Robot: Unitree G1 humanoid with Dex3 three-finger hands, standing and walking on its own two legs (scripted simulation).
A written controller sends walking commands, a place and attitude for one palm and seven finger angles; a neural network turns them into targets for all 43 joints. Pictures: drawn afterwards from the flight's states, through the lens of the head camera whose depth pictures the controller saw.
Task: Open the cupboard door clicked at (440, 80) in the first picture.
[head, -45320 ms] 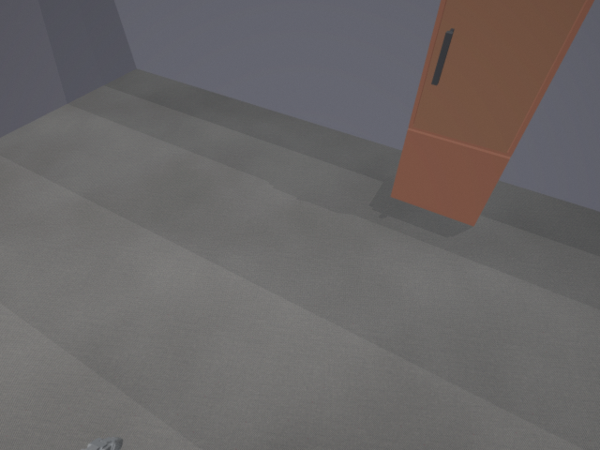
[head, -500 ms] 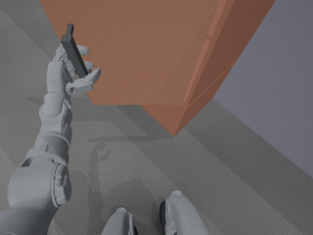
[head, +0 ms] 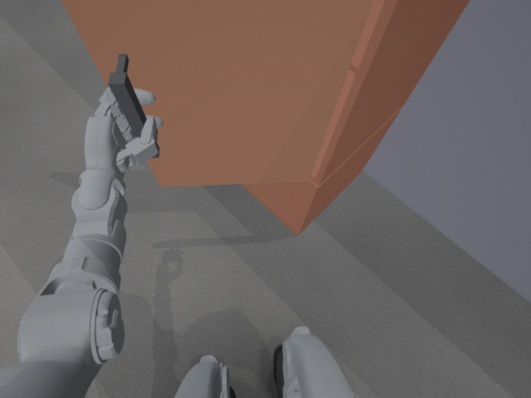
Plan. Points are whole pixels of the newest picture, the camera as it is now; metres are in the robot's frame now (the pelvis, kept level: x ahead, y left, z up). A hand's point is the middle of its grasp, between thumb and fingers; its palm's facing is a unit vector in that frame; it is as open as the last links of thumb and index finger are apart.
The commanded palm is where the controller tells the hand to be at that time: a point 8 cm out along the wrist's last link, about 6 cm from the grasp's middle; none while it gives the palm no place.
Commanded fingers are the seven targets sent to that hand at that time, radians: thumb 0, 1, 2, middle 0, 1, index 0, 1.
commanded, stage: pull the door open along its arc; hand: left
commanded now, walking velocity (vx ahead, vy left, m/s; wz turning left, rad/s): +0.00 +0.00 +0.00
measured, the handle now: (139, 111) +0.54 +0.16 +0.04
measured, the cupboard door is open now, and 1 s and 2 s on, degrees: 48 89 87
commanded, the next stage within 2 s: open thumb and fingers to let go in 0.78 s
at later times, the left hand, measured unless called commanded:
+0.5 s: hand (201, 236) +0.33 +0.06 +0.05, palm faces +0.27 -0.96 +0.05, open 6.1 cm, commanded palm +0.25 +0.14 +0.04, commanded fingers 0.00 0.90 0.90 -0.40 -1.35 -0.40 -1.35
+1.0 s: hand (232, 258) +0.30 +0.02 +0.04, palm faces +0.38 -0.92 -0.06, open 6.2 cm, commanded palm +0.25 +0.07 +0.04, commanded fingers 0.00 0.41 0.69 -0.37 -1.30 -0.37 -1.30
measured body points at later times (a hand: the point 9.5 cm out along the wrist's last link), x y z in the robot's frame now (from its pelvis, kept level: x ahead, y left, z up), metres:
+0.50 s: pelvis +0.02 -0.01 +0.02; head +0.11 -0.02 +0.46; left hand +0.31 +0.11 +0.05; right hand +0.20 -0.22 -0.09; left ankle -0.03 +0.09 -0.65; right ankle +0.06 -0.10 -0.65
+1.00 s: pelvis +0.02 -0.06 +0.01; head +0.10 -0.09 +0.45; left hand +0.27 +0.07 +0.05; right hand +0.22 -0.27 -0.11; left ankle -0.03 +0.09 -0.65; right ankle +0.06 -0.10 -0.65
